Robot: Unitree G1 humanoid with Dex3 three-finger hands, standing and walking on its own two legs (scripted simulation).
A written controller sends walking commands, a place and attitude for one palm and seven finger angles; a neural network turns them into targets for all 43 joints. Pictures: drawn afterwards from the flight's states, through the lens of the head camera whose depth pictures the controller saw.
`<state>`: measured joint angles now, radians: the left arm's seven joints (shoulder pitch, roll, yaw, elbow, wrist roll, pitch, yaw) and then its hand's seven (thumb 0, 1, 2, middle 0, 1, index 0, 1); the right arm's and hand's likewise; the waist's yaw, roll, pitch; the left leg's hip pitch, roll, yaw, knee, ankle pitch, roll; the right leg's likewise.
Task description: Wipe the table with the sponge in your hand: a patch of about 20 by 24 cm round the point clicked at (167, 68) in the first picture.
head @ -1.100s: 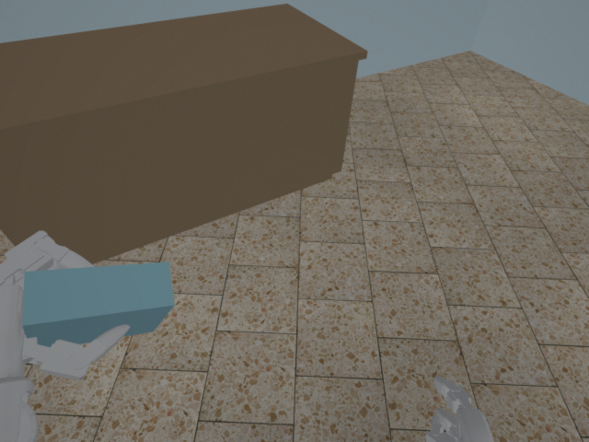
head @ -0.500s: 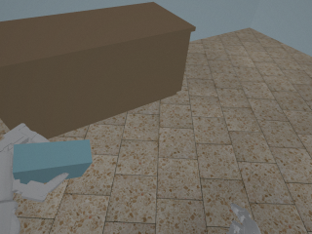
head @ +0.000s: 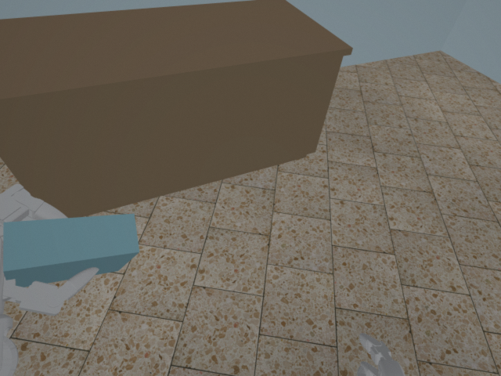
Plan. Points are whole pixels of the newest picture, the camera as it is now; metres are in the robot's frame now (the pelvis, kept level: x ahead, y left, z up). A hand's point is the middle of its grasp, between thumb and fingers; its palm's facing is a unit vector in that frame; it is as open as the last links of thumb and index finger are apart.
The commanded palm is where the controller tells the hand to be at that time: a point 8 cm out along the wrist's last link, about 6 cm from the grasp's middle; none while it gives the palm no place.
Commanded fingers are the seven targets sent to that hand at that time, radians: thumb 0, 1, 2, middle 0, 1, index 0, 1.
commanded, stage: walk to a spot facing it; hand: left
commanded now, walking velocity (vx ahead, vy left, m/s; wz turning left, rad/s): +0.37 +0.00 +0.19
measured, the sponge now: (90, 249) +0.24 +0.21 +0.14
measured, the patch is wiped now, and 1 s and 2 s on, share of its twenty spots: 0.00 0.00 0.00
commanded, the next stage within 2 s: none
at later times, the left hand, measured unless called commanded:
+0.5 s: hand (116, 183) +0.32 +0.20 +0.18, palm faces +0.48 -0.75 -0.47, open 9.3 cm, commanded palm +0.25 +0.24 +0.18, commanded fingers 0.00 0.10 1.30 -1.20 -1.60 -1.20 -1.60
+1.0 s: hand (142, 126) +0.43 +0.20 +0.18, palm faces +0.61 -0.63 -0.47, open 9.3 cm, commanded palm +0.36 +0.23 +0.18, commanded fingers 0.00 0.10 1.30 -1.20 -1.60 -1.20 -1.60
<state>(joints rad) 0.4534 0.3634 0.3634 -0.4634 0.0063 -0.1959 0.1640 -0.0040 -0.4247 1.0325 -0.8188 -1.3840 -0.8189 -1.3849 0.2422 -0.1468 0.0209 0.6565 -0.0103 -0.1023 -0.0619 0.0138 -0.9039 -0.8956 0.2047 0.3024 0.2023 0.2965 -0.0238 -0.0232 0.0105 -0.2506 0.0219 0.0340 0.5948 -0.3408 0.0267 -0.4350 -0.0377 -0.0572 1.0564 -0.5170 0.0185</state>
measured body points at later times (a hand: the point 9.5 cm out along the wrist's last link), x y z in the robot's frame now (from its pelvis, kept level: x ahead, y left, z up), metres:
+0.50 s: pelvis +0.14 -0.06 +0.01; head +0.18 -0.05 +0.45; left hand +0.28 +0.24 +0.20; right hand +0.33 -0.30 -0.08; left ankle +0.18 +0.09 -0.68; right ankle +0.14 -0.14 -0.73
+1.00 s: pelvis +0.29 -0.08 -0.01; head +0.32 -0.11 +0.44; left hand +0.39 +0.23 +0.20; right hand +0.49 -0.24 -0.13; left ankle +0.22 +0.06 -0.68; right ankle +0.35 -0.18 -0.73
